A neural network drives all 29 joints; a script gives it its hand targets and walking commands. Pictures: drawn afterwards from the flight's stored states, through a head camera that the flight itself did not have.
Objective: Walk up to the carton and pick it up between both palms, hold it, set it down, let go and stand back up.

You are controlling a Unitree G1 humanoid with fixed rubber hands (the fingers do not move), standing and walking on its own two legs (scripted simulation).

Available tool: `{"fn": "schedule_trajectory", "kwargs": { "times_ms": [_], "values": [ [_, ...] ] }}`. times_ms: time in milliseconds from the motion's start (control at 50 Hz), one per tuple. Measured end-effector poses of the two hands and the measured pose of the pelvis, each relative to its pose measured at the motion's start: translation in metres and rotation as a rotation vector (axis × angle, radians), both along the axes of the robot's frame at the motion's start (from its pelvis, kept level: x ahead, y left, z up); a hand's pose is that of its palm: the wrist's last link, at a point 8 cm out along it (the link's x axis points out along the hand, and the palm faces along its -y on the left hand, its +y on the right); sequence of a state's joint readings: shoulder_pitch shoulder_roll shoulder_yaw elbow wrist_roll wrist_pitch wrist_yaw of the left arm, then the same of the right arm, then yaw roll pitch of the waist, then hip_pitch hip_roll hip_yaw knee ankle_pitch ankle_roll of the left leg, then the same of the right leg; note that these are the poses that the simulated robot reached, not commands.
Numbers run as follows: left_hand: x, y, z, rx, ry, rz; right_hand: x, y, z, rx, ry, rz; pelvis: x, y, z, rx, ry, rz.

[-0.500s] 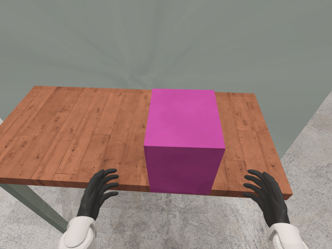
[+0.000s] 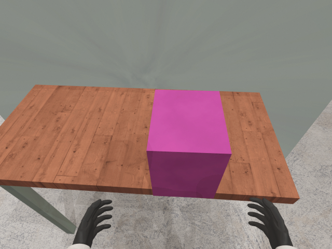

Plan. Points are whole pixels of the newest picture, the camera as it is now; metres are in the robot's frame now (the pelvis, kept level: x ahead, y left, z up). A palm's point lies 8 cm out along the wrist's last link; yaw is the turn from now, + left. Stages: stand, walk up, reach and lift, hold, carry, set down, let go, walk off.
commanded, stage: set down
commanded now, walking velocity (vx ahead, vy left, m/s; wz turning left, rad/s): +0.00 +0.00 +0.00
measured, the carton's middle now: (185, 145) +0.37 -0.01 +0.05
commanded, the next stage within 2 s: let go in 0.58 s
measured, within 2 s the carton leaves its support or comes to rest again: neither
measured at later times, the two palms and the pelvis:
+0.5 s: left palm out of the picture +0.14 +0.23 -0.07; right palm out of the picture +0.15 -0.21 -0.07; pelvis -0.01 +0.00 +0.00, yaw +0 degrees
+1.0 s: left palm out of the picture +0.15 +0.22 -0.09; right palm out of the picture +0.14 -0.23 -0.09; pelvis -0.01 -0.01 +0.00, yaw +0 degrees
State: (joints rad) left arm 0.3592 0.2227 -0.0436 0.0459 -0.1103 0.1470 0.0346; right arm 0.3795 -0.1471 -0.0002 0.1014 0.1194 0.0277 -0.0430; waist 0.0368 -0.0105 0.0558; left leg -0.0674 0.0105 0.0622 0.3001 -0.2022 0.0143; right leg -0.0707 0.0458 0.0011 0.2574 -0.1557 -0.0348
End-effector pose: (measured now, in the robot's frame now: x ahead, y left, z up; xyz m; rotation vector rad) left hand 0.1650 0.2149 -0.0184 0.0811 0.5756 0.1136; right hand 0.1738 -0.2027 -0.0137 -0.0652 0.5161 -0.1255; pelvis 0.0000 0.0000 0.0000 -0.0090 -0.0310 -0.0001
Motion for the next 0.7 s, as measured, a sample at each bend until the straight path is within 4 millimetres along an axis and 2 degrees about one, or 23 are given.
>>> {"fn": "schedule_trajectory", "kwargs": {
  "times_ms": [320, 700],
  "values": [
    [-0.019, 0.008, -0.038, 0.043, 0.14, 0.001, -0.021, -0.008, -0.043, -0.035, 0.123, 0.036, -0.004, -0.003, -0.001, 0.005, -0.006, 0.002],
    [-0.032, 0.019, -0.073, 0.074, 0.305, 0.018, -0.031, -0.014, -0.077, -0.074, 0.253, 0.088, -0.008, -0.002, -0.004, 0.004, -0.01, 0.013]
  ]
}}
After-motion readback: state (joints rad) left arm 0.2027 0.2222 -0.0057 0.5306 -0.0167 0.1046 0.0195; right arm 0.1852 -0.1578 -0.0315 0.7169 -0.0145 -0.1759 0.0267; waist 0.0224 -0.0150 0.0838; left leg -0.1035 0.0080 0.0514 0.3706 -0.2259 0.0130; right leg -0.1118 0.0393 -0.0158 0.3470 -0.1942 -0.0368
